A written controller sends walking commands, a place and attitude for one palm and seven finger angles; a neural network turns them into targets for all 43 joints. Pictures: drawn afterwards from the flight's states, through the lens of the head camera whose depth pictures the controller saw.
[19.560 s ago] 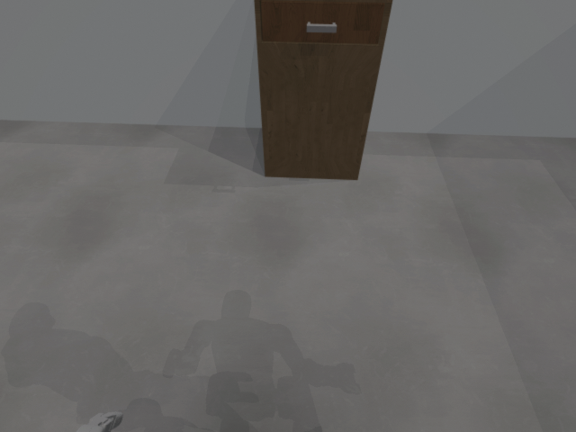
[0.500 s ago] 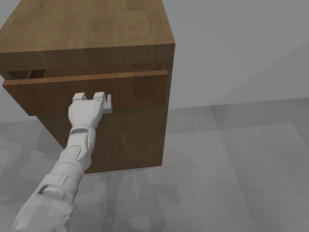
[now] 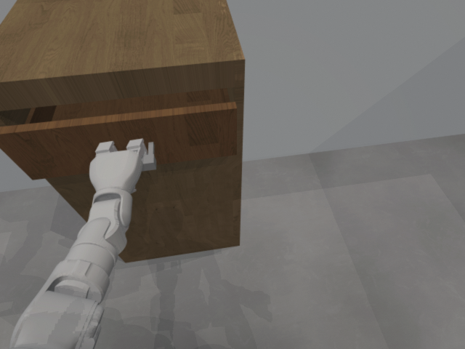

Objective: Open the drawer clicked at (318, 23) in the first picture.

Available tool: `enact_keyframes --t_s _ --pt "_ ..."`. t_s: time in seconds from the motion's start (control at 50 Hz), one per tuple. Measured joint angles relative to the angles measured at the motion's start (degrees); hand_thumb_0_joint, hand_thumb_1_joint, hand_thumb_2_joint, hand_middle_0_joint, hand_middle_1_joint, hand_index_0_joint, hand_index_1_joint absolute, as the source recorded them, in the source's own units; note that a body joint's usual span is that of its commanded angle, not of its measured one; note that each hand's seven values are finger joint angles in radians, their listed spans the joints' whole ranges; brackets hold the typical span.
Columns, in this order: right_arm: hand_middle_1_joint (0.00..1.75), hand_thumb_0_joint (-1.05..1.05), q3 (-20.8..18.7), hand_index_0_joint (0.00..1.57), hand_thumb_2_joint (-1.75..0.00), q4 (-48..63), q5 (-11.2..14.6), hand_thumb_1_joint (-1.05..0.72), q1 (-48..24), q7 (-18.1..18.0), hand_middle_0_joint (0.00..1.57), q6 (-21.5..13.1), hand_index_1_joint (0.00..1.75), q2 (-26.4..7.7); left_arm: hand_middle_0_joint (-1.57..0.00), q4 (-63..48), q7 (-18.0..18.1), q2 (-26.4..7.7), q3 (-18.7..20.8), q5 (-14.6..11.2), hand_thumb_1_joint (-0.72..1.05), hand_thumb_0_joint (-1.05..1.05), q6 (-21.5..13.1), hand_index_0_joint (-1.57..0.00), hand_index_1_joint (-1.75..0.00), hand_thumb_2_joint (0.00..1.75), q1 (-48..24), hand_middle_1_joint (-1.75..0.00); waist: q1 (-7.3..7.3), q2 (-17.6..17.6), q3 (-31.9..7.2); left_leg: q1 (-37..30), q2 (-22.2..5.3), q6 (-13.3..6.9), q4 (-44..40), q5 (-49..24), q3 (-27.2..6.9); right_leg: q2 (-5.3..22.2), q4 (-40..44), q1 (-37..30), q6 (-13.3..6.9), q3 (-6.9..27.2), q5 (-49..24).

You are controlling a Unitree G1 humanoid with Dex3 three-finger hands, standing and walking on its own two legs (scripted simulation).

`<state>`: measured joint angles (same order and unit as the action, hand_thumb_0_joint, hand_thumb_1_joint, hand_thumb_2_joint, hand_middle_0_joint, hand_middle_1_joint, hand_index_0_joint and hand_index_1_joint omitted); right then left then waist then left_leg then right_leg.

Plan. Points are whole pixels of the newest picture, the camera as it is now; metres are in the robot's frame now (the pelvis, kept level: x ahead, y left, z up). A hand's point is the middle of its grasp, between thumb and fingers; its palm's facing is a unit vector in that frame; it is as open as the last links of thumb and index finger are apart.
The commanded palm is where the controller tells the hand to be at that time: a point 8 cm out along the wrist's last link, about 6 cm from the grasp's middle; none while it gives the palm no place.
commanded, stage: pull the drawer open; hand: left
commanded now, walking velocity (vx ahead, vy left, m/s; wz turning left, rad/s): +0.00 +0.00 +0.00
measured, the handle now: (127, 157) +0.48 +0.20 +0.03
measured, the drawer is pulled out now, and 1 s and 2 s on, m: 0.06 0.18 0.30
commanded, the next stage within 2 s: open the thumb to release the handle in 1.96 s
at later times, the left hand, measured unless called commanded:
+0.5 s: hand (125, 223) +0.34 +0.18 +0.01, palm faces +0.02 -0.06 -1.00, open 5.5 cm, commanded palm +0.32 +0.19 +0.07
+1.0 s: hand (125, 244) +0.30 +0.18 +0.01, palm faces +0.01 -0.13 -0.99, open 5.8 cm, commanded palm +0.25 +0.18 +0.07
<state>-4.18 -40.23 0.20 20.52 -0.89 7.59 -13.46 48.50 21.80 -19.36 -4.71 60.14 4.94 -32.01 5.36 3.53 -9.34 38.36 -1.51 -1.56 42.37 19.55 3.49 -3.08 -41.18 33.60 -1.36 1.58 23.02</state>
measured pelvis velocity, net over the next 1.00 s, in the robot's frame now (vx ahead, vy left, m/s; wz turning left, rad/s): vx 0.01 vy -0.02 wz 0.01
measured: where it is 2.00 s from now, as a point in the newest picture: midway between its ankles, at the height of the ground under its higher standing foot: outside the picture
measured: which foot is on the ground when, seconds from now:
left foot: down 0.00-1.00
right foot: down 0.00-1.00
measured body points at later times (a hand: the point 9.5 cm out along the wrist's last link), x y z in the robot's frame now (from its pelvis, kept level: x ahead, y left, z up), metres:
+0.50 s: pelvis +0.01 +0.00 +0.00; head +0.04 -0.02 +0.45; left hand +0.34 +0.18 +0.06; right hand +0.21 -0.24 -0.10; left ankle +0.00 +0.10 -0.71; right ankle -0.04 -0.11 -0.71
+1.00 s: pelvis +0.01 -0.02 +0.01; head +0.03 -0.04 +0.46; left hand +0.30 +0.18 +0.07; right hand +0.13 -0.28 -0.12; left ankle +0.00 +0.10 -0.71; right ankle -0.04 -0.11 -0.71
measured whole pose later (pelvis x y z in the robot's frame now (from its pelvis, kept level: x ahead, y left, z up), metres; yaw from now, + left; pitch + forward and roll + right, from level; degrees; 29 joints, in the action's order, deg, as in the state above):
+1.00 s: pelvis +0.01 -0.02 +0.01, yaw +1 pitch +10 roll +1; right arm -3.6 -36.6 0.2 13.3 0.3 6.9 -14.7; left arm 12.0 19.3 -16.9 -8.6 58.3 8.4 2.2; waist 1.8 3.0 -8.2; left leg 29.1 -0.9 -0.2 38.5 19.1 3.5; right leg -2.7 -40.0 25.6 -2.5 1.7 24.0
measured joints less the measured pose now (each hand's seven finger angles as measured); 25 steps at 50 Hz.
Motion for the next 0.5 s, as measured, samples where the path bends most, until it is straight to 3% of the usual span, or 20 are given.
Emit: enact_keyframes --t_s 0.2,0.36,0.5 --pt "0.30 0.01 -0.33 0.20 -0.89 0.83 0.79 -0.90 -2.20 1.37 0.20 0.13 0.30 -0.59 -0.26 -16.08 -0.35 1.96 -3.24 -1.72 0.75 0.02 4.83 -0.41 -1.35 0.78 14.18 -1.34 -1.15 -0.11 -0.30 -5.10 0.24 -0.05 -2.65 0.30 0.69 0.23 2.72 -4.93 0.14 0.79 0.03" --pt "0.30 0.01 0.37 0.20 -0.89 4.12 0.78 -0.90 -8.99 2.36 0.20 -0.55 0.30 -0.39 -0.26 -27.72 -1.71 3.99 -6.81 -1.45 0.74 0.03 7.56 -0.41 -1.35 0.77 24.04 -1.35 -3.32 -0.22 -0.29 -8.08 0.91 -0.02 -3.20 0.84 0.24 0.83 3.11 -8.09 0.15 0.33 0.90" --pt "0.30 0.01 1.48 0.20 -0.89 4.15 0.20 -0.90 -14.41 1.00 0.20 -0.85 0.30 -0.26 -0.29 -24.50 -1.45 4.88 -10.79 1.25 0.73 0.01 6.97 -0.41 -1.35 0.81 19.84 -1.34 -6.10 -0.48 1.25 -7.51 1.86 0.32 -1.26 0.96 -2.08 1.58 0.88 -8.33 -0.31 -2.13 2.24"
